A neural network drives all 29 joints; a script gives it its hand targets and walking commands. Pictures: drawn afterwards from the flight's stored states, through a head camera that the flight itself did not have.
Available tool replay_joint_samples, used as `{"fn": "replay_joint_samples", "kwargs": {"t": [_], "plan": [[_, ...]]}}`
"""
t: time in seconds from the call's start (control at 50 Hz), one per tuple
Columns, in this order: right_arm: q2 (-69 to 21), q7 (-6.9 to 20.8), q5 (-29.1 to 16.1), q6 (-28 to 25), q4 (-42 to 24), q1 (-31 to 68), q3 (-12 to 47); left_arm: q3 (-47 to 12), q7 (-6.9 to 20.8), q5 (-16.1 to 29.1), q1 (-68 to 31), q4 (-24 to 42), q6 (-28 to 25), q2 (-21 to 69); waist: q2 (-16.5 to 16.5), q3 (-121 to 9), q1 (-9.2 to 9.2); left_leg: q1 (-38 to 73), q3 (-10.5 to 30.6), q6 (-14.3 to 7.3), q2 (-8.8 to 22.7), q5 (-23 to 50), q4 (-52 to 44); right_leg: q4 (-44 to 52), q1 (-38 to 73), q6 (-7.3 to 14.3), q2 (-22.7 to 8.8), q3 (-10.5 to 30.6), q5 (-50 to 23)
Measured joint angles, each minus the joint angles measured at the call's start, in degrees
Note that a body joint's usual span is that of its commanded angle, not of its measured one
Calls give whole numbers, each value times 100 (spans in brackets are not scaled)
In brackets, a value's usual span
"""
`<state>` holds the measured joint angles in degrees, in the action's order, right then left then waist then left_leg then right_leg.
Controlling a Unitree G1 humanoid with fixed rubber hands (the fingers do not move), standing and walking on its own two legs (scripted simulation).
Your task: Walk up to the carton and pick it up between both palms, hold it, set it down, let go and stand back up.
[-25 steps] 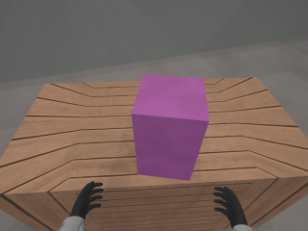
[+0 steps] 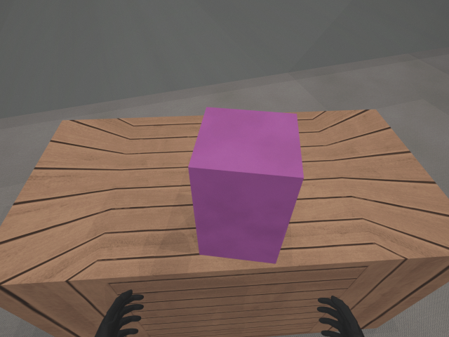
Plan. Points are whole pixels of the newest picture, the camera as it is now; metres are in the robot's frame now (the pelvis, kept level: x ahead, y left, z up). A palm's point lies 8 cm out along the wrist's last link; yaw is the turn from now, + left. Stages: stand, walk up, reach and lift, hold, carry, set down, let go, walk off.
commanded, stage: set down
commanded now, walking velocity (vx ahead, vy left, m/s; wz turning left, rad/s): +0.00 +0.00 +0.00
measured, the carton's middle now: (243, 190) +0.41 -0.01 +0.03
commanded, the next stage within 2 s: let go in 0.04 s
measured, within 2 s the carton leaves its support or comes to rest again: neither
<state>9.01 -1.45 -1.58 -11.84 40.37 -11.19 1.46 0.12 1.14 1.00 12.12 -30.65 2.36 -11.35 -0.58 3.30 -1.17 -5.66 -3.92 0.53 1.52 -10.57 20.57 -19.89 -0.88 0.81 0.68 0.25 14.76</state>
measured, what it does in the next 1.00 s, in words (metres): stands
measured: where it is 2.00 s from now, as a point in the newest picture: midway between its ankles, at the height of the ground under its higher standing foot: outside the picture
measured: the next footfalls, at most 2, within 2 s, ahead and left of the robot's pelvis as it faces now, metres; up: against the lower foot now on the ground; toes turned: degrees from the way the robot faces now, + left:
none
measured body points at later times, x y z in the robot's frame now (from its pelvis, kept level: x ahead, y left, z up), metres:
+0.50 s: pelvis -0.01 +0.00 +0.00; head -0.01 +0.00 +0.45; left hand +0.16 +0.22 -0.09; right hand +0.15 -0.24 -0.09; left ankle +0.01 +0.12 -0.75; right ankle -0.04 -0.11 -0.75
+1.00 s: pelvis -0.02 +0.00 -0.01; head -0.04 +0.00 +0.44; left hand +0.06 +0.26 -0.12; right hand +0.07 -0.25 -0.13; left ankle +0.01 +0.12 -0.75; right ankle -0.04 -0.11 -0.75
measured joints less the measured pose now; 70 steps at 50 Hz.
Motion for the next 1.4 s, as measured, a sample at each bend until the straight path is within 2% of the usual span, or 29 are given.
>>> {"fn": "replay_joint_samples", "kwargs": {"t": [0.26,0.62,0.72,0.82,1.4], "plan": [[122,132,183,99,185,97,-144,31,-51,-94,-132,-159,294,45,25,58,67,-70,-12,-6,3,6,60,-119,-103,2,1,12,20],[271,297,216,100,296,164,-266,29,-149,-114,-224,-208,364,92,-31,51,98,-133,-32,13,35,7,110,-253,-216,32,30,33,52],[387,62,231,690,332,-19,-236,42,-113,-173,13,-542,-193,32,65,-266,103,-510,49,-7,84,-173,510,-448,-472,30,72,-42,149],[462,31,237,941,450,-334,-248,130,-99,-185,419,-796,-354,-121,101,-429,97,-565,108,-5,94,-295,719,-563,-463,28,82,-96,242],[529,96,209,1078,852,-915,-102,-40,-133,-172,942,-1582,-353,-216,124,-204,148,-1018,196,-174,-77,225,705,-762,-958,-120,-83,-201,-127]]}}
